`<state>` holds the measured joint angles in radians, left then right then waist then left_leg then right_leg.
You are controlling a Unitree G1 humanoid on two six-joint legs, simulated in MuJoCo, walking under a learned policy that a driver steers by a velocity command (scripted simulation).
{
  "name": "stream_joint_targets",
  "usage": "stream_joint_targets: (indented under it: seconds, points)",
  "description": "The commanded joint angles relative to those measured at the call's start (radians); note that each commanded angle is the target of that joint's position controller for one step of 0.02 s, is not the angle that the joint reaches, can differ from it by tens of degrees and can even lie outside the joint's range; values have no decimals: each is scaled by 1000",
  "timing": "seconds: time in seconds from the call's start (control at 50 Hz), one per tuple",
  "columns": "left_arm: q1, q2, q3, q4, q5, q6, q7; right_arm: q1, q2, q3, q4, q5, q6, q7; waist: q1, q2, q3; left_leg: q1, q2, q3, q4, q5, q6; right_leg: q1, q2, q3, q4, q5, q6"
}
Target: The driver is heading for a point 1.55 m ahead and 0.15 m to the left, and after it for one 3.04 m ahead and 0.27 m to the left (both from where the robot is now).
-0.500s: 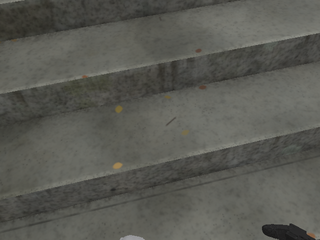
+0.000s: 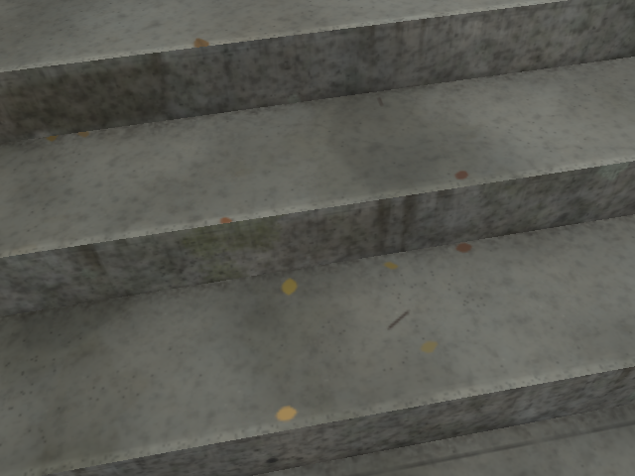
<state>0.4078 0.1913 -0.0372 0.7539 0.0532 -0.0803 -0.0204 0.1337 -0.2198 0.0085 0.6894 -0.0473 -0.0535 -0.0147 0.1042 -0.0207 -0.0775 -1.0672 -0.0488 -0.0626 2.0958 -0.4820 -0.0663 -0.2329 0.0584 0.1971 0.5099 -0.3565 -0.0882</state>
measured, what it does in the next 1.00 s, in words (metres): climbs: left foot 0.16 m higher, then right foot 0.16 m higher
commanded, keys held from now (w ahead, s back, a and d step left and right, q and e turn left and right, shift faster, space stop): w+q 0.36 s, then w+e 0.64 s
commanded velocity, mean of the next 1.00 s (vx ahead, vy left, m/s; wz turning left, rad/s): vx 0.42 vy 0.00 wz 0.03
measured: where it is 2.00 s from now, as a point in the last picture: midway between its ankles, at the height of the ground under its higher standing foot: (280, 149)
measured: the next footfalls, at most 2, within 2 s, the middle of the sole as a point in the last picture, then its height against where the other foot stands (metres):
left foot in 0.24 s outside the picture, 0.16 m higher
right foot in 0.80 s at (290, 362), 0.16 m higher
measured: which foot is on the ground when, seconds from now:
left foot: up 0.00-0.22, down 0.24-0.84, up 0.86-1.00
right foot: down 0.00-0.26, up 0.28-0.78, down 0.80-1.00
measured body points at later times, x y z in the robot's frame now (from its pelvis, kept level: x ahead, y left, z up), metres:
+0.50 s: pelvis +0.21 +0.18 +0.12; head +0.19 +0.17 +0.57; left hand +0.34 +0.45 +0.04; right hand +0.22 -0.04 -0.03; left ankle +0.19 +0.26 -0.58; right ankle +0.30 +0.06 -0.34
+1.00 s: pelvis +0.53 +0.23 +0.27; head +0.51 +0.24 +0.72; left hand +0.57 +0.46 +0.12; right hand +0.60 -0.02 +0.14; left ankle +0.46 +0.38 -0.22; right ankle +0.55 +0.16 -0.42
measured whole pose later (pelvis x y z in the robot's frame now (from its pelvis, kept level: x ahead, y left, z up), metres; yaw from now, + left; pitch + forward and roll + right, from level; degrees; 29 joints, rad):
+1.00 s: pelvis +0.53 +0.23 +0.27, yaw +0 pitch +5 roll -4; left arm 0.28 0.19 0.03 1.02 0.04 -0.05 -0.06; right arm 0.28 -0.25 0.00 0.96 -0.08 -0.06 0.09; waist 0.02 0.05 -0.15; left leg -0.85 -0.03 -0.20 1.91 -0.07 0.15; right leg -0.55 0.15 -0.08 0.83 -0.38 -0.12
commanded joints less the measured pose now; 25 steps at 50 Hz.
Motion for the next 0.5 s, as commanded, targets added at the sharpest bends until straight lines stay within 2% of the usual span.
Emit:
stream_joint_targets:
  seconds: [0.02, 0.04, 0.06, 0.08, 0.1, 0.12, 0.14, 0.16, 0.18, 0.2, 0.22, 0.24, 0.26, 0.28, 0.3, 0.32, 0.34, 0.36, 0.38, 0.4, 0.42, 0.44, 0.46, 0.48, 0.5]
  points:
    - [240, 78, 13, 89, 15, 6, -5, -159, -4, 11, -101, -32, -24, 29, 35, -133, 89, -384, 82, 18, 93, -9, 96, 272, -306, 242, -185, 162, -224]
    - [273, 72, 13, 121, 29, 4, 5, -206, 18, 28, -116, -27, -24, 38, 51, -127, 103, -464, 99, 4, 92, -16, 121, 317, -330, 250, -198, 143, -217]
    - [316, 88, 19, 160, 44, 11, 7, -281, 22, 40, -155, -6, -21, 43, 67, -119, 107, -558, 107, -44, 85, -41, 148, 353, -357, 267, -201, 167, -208]
    - [323, 88, 18, 189, 58, 12, 6, -338, 32, 50, -179, -12, -18, 53, 68, -82, 93, -627, 128, -40, -31, -20, 156, 408, -375, 253, -207, 123, -195]
    - [316, 89, 19, 200, 66, 9, 6, -356, 47, 58, -186, -15, -14, 63, 57, -91, 87, -616, 157, -12, -116, 22, 172, 383, -375, 216, -242, 108, -180]
    - [271, 116, 25, 220, 71, 10, 0, -401, 52, 68, -212, -10, -4, 75, 4, -74, 93, -525, 194, -15, -299, 0, 197, 280, -383, 190, -327, 104, -131]
    - [102, 139, 31, 155, 33, 11, -14, -474, 40, 72, -234, -16, 19, 103, -49, -54, 77, -151, 168, 128, -535, -185, 180, -30, -353, 78, -473, 52, -131]
    - [45, 144, 23, 132, 11, -8, -24, -474, 56, 76, -237, 4, 33, 129, -77, -135, 100, 268, 139, 187, -518, -185, 148, -350, -349, 4, -574, 136, -127]
    - [-17, 220, 33, 118, 28, -29, -33, -347, 22, 66, -200, 36, 46, 136, -150, -182, 64, 416, 86, 211, -479, -49, 137, -364, -363, -52, -564, 497, -121]
    - [-83, 318, 56, 116, 37, -47, -39, -201, -23, 49, -161, 65, 52, 139, -242, -208, 4, 527, 31, 217, -604, 138, 127, -233, -368, -119, -454, 1099, -109]
    - [-117, 358, 76, 107, 4, -68, -43, -113, -88, 26, -126, 69, 42, 140, -277, -158, -42, 624, -19, 256, -891, 224, 147, -64, -322, -204, -294, 1377, -53]
    - [6, 346, 86, 141, 4, -71, -48, 78, -141, -11, -38, 40, 31, 133, -282, -129, -117, 881, -84, 262, -1125, 277, 172, -31, -272, -253, -46, 1425, -26]
    - [250, 148, 46, 157, 75, -48, -73, 342, -219, -38, 51, 10, 33, 102, -227, 135, -454, 1463, 96, -269, -1166, 679, 394, -366, -157, -136, 368, 820, 56]
    - [111, 174, 72, 89, 29, -26, -103, 590, -300, -65, 119, -23, 36, 87, -291, 233, -451, 1400, 272, -824, -1584, 359, 400, -575, 51, 5, 657, 170, 60]
    - [-102, 121, 76, 29, 0, -22, -106, 618, -300, -73, 149, -12, 0, 75, -318, 286, -133, 1138, 260, -867, -1694, -228, 307, -803, 49, 105, 1074, 236, 30]
    - [-147, 78, 67, 44, -6, -37, -74, 452, -259, -60, 130, 24, -29, 71, -258, 261, 58, 861, 234, -838, -1695, -470, 334, -855, 8, 88, 1225, 283, 17]
    - [-99, 69, 60, 76, 4, -40, -45, 258, -157, -40, 115, 47, -48, 78, -154, 162, 43, 689, 201, -725, -1641, -286, 370, -786, -19, 71, 1315, 345, -13]
    - [-129, 66, 50, 49, 14, -33, -29, 131, -76, -23, 127, 51, -52, 88, -77, 72, 59, 508, 199, -691, -1645, -231, 394, -746, -34, 53, 1452, 341, -49]
    - [-101, 42, 41, 46, 13, -12, -29, 7, -6, -2, 142, 51, -48, 96, 15, 51, 55, 383, 197, -596, -1688, -214, 362, -732, -56, 46, 1498, 351, -91]
    - [-70, 50, 40, 45, 17, 16, -36, -16, 17, 9, 166, 31, -49, 100, 51, 6, 43, 369, 198, -519, -1720, -164, 341, -753, -78, 20, 1435, 388, -97]
    - [-82, 51, 38, 55, 13, 37, -45, -39, 24, 11, 190, 32, -48, 96, 56, 46, 50, 376, 194, -441, -1734, -92, 326, -817, -73, -5, 1469, 371, -111]
    - [-118, 58, 41, 57, -1, 53, -61, -1, 20, 10, 221, 21, -45, 100, 45, 49, 63, 386, 202, -344, -1755, -24, 312, -847, -75, -49, 1468, 318, -114]
    - [-148, 44, 38, 63, -6, 48, -65, 37, 40, 14, 249, 10, -51, 97, 27, 64, 71, 418, 189, -280, -1763, 45, 291, -899, -78, -77, 1511, 324, -138]
    - [-203, 36, 37, 61, -5, 38, -62, 100, 72, 28, 288, -13, -59, 92, 2, 52, 73, 474, 172, -226, -1758, 65, 272, -961, -81, -82, 1522, 353, -160]
    - [-257, 3, 22, 61, -1, 33, -64, 229, 89, 35, 345, -43, -58, 83, -56, 114, 68, 601, 185, -228, -1744, 82, 298, -1109, -57, -85, 1722, 292, -182]
Velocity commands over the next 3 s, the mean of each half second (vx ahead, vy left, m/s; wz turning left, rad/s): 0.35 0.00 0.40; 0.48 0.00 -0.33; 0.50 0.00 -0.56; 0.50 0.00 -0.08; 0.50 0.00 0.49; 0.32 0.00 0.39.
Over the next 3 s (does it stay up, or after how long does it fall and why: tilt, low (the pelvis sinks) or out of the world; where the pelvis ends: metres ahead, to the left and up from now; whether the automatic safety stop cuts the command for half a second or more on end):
stays up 1.47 0.07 0.73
